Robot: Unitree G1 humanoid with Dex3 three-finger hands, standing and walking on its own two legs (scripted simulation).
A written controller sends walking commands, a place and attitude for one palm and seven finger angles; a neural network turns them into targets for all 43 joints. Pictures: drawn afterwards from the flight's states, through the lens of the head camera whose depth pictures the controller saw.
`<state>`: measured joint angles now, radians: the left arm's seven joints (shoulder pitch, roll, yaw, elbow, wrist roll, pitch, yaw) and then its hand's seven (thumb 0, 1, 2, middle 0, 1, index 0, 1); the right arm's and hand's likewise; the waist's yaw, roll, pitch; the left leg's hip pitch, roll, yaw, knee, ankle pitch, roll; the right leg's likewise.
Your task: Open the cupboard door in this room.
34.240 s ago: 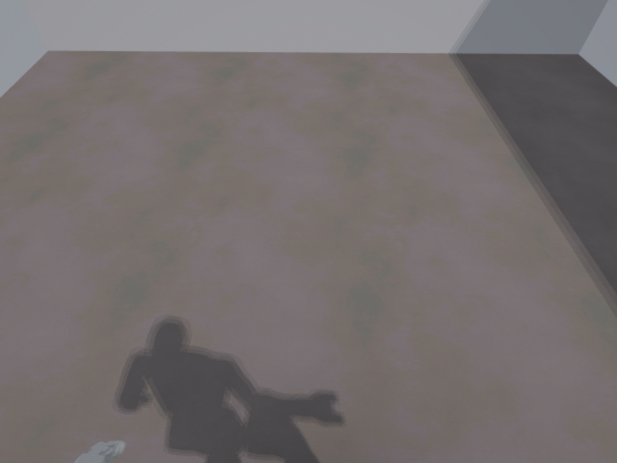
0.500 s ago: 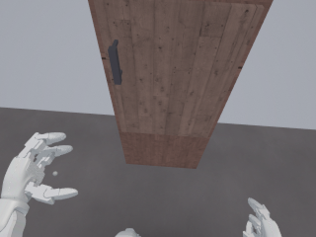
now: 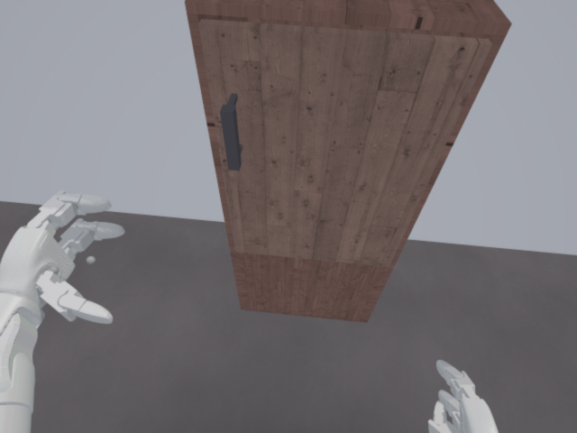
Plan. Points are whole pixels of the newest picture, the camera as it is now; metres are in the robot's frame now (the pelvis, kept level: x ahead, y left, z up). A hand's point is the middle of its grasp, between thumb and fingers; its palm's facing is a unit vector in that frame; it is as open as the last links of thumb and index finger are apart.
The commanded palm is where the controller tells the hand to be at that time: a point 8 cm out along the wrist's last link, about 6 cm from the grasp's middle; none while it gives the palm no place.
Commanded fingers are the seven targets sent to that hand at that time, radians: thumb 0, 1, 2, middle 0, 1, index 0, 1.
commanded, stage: raise the hand with hooked fingers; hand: left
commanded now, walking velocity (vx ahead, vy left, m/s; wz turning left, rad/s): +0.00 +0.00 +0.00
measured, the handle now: (233, 132) +0.57 +0.15 +0.09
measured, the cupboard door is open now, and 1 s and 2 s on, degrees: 0 0 0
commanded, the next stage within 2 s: move the hooked fingers beside the handle in 0.50 s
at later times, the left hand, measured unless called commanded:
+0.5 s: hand (105, 256) +0.29 +0.26 +0.11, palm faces +0.00 -1.00 -0.01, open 14.0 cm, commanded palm +0.26 +0.30 +0.11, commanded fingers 0.00 -0.50 0.30 -0.30 -1.20 -0.30 -1.20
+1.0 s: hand (135, 219) +0.35 +0.24 +0.11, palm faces -0.04 -1.00 +0.02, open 14.0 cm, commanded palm +0.33 +0.29 +0.11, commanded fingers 0.00 -0.50 0.30 -0.30 -1.20 -0.30 -1.20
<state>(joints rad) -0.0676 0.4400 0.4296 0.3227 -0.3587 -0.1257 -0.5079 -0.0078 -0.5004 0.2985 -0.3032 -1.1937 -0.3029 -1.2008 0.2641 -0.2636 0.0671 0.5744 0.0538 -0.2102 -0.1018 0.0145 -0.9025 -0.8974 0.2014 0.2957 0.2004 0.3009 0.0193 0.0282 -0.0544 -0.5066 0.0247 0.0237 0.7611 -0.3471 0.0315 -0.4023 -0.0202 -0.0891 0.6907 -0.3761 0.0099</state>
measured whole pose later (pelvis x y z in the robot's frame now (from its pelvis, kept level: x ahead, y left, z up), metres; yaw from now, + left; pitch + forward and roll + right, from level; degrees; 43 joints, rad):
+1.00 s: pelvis -0.01 -0.02 +0.00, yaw -1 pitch +7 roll -2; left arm -0.39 0.48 0.42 0.69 -0.31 -0.18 -0.52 -0.01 -0.51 0.30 -0.30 -1.20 -0.30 -1.20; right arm 0.30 -0.29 0.05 0.61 0.06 -0.15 -0.10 0.01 -0.90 -0.90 0.20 0.30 0.20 0.30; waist -0.02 0.02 -0.05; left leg -0.54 0.05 0.03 0.75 -0.32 0.01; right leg -0.46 0.00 -0.08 0.71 -0.36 -0.01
